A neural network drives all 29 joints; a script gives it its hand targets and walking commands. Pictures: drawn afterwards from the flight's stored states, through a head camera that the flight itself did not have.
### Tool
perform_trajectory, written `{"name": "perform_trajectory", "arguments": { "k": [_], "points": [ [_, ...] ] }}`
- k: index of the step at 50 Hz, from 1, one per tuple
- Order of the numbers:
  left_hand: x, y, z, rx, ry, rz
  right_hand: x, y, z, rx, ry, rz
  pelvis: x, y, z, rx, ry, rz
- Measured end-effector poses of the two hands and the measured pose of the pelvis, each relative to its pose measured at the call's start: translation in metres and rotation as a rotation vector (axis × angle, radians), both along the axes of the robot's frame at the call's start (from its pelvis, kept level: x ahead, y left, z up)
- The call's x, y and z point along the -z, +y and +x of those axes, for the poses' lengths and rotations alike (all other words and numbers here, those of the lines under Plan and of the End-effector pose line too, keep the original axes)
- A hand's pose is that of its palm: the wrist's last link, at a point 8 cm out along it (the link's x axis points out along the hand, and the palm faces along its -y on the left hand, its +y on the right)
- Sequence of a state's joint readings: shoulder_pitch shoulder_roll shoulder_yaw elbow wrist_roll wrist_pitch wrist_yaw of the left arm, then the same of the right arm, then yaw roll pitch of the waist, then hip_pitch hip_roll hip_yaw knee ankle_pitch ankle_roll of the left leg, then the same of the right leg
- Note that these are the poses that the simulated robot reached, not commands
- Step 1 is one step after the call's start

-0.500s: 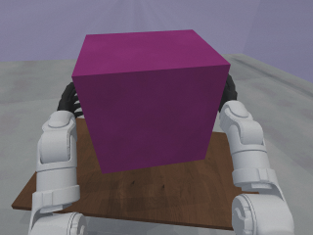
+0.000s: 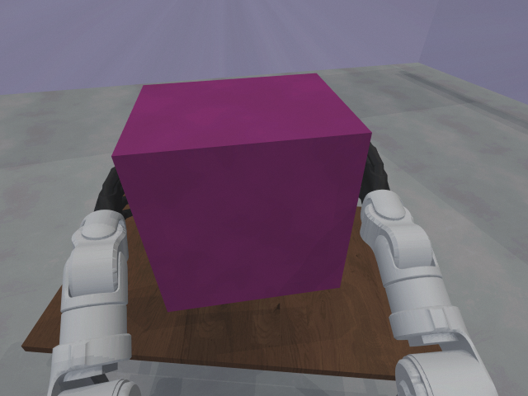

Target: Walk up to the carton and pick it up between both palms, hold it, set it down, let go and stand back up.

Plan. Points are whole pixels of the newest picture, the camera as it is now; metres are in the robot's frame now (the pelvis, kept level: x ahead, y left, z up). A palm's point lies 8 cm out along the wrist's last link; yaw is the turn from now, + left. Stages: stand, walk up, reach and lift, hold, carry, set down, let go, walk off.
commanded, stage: hold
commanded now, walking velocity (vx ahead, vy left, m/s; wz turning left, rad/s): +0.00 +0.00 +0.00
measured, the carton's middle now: (244, 189) +0.42 +0.03 +0.16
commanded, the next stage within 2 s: set down in 0.20 s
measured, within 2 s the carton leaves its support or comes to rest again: neither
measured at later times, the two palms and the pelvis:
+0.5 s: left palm (133, 182) +0.35 +0.18 +0.22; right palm (398, 185) +0.37 -0.21 +0.20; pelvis +0.00 +0.00 +0.00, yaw +0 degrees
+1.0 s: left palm (120, 238) +0.34 +0.21 +0.12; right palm (358, 191) +0.38 -0.15 +0.18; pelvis +0.02 +0.00 +0.00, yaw +0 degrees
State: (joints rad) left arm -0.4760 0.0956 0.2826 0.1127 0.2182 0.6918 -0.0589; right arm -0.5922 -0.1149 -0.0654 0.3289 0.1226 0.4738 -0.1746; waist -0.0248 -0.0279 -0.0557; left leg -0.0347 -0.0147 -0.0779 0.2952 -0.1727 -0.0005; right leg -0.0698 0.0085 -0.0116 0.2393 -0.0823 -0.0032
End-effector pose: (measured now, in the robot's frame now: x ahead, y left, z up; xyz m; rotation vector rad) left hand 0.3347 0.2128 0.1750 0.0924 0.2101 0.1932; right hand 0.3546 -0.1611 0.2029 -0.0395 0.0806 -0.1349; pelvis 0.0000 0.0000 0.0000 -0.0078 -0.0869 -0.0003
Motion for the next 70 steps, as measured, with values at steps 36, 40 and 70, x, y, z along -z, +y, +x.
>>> {"name": "perform_trajectory", "arguments": {
  "k": [36,40,70],
  "points": [
    [0.009,-0.018,0.017,0.023,-0.063,0.039,0.005,-0.021,0.027,-0.040,-0.138,-0.015,-0.001,-0.014,0.014,-0.019,0.015,0.005],
    [0.037,-0.001,0.014,-0.014,-0.018,-0.003,0.002,0.003,0.031,-0.067,-0.155,-0.046,0.000,-0.008,0.016,-0.025,0.009,-0.001],
    [0.066,-0.045,0.008,0.027,0.033,0.026,0.055,-0.046,0.015,-0.030,-0.110,0.019,0.000,-0.014,0.007,0.001,-0.008,0.007]
  ]
}}
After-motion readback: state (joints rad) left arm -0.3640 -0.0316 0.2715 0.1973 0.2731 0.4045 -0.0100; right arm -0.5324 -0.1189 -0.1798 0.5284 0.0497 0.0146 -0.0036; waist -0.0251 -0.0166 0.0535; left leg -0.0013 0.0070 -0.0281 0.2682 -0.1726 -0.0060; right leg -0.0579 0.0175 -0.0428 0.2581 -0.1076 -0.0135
